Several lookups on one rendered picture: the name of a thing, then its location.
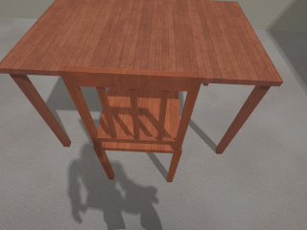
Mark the table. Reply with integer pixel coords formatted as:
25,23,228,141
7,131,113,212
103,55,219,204
0,0,283,154

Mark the chair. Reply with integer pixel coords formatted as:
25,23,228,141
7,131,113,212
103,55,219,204
59,65,203,182

